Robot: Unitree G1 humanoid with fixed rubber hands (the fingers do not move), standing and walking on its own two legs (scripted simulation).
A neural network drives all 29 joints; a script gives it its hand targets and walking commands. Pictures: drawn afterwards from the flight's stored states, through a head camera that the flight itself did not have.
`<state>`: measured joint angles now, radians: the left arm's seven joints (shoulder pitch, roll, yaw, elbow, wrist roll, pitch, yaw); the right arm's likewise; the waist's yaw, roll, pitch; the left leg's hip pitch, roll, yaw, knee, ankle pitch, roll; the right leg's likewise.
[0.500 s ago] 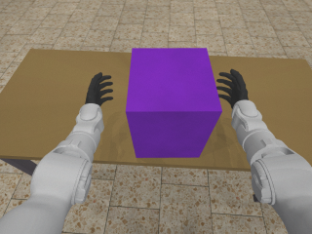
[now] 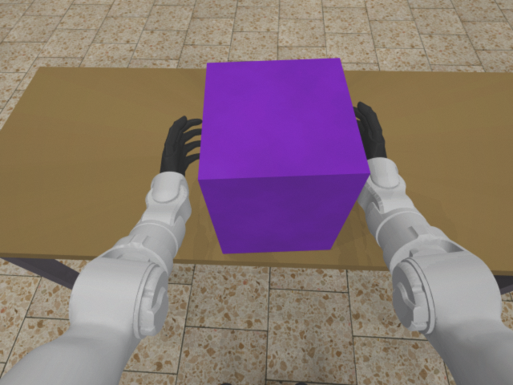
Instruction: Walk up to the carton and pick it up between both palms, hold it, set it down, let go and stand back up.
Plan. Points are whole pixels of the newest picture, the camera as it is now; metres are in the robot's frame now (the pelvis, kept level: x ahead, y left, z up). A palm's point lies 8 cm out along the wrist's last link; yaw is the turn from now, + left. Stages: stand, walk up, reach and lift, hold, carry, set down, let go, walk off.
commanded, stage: reach and lift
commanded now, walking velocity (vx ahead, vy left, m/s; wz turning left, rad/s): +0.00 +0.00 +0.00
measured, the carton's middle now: (275, 166) +0.47 +0.00 +0.03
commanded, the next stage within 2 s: none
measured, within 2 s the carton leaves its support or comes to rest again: neither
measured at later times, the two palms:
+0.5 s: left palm (185, 174) +0.44 +0.15 +0.04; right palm (371, 178) +0.44 -0.14 +0.05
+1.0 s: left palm (184, 174) +0.44 +0.15 +0.04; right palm (370, 178) +0.44 -0.14 +0.05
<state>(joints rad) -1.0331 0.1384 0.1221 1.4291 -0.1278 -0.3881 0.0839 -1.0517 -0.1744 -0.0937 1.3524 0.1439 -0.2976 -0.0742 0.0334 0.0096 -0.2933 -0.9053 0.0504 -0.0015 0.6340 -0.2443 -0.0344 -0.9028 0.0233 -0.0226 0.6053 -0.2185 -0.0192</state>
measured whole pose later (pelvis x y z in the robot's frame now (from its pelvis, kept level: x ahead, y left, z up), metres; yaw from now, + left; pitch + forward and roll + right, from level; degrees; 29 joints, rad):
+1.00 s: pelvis +0.03 +0.01 +0.03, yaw +0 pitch +19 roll -1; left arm -0.82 -0.04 0.58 1.14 0.42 -0.32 0.09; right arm -0.79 0.09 -0.76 1.04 -0.58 -0.37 -0.03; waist 0.00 0.00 -0.11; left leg -0.51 0.05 0.04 0.37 -0.18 -0.02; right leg -0.50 0.01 -0.04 0.32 -0.14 -0.01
